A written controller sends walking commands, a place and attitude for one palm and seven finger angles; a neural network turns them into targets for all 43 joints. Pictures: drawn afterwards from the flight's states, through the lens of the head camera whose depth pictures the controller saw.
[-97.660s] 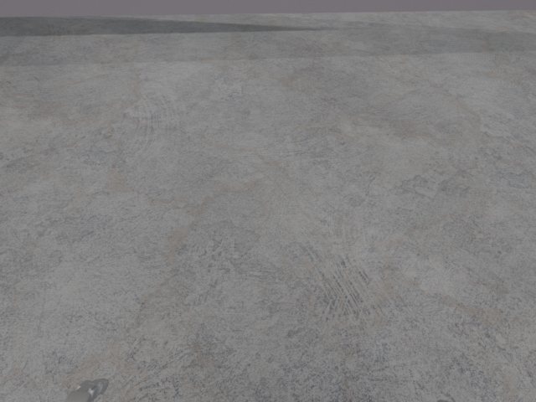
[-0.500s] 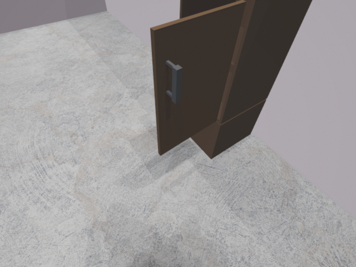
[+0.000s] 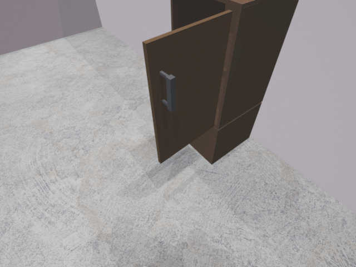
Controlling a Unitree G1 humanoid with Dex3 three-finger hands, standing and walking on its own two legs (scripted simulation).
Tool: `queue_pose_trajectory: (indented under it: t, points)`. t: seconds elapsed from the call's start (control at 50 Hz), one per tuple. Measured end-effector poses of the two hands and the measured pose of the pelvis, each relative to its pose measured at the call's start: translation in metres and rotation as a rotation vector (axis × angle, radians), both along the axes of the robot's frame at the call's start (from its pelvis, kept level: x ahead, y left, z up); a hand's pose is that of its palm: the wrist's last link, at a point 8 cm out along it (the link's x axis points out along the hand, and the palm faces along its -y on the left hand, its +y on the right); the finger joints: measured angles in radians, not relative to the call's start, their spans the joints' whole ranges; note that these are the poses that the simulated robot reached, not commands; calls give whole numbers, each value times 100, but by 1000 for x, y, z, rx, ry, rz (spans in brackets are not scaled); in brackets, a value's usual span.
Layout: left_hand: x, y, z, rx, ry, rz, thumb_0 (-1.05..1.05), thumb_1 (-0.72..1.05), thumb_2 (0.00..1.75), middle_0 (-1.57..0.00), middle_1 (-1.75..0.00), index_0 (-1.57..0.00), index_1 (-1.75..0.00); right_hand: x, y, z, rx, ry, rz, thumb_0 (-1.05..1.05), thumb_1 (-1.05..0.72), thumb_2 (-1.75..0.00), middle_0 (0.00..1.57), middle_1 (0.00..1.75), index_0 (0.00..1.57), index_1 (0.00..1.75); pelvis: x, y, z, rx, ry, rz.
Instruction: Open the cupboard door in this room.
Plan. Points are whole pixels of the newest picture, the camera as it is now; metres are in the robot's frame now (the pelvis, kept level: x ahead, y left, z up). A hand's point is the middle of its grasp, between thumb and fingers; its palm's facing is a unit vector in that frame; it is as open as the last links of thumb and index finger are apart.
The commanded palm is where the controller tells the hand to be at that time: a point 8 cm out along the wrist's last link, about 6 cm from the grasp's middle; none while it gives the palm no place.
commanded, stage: let the arm hang, fingers relaxed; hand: left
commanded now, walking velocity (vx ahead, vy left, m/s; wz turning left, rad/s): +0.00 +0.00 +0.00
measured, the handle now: (167, 91) +0.64 +0.07 +0.03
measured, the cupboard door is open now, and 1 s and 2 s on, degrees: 93 93 93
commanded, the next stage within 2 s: look to check the result in 0.10 s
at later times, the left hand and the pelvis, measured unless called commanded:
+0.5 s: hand out of the picture +0.09 +0.22 -0.16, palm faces +0.00 -0.95 -0.32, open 7.4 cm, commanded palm none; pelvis +0.02 -0.01 +0.00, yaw +0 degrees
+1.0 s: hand out of the picture +0.12 +0.22 -0.15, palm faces -0.02 -0.94 -0.33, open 7.4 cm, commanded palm none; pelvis +0.04 -0.01 +0.00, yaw +0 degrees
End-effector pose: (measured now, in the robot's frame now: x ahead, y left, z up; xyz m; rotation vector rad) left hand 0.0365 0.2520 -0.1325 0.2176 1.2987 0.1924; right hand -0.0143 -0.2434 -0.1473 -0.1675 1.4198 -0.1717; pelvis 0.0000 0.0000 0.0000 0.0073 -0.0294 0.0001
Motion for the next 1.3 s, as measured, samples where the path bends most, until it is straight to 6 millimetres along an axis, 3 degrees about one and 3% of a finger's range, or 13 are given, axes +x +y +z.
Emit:
queue_pose_trajectory:
  t: [0.16,0.46,0.64,0.98,1.3]
  points:
    - [19,2,1,2,-12,-17,0,91,90,-20,-30,-20,-30,14,-8,3,-22,-8,5,1,-91,-90,20,30,20,30,7,0,1,1,1,-1]
    - [41,16,11,54,-25,-24,0,91,90,-20,-30,-20,-30,75,-23,7,-37,-100,46,1,-91,-90,20,30,20,30,22,-4,3,-1,8,0]
    - [56,19,15,68,-42,-31,0,91,90,-20,-30,-20,-30,97,-37,12,-62,-125,62,1,-91,-90,20,30,20,30,30,-8,3,-2,11,2]
    - [81,15,16,68,-65,-59,0,91,90,-20,-30,-20,-30,100,-51,17,-86,-109,56,1,-91,-90,21,30,20,30,40,-13,4,-4,15,-4]
    - [84,14,15,65,-60,-64,0,91,90,-20,-30,-20,-30,95,-47,15,-79,-93,43,1,-91,-90,21,30,20,30,43,-13,4,-6,16,-8]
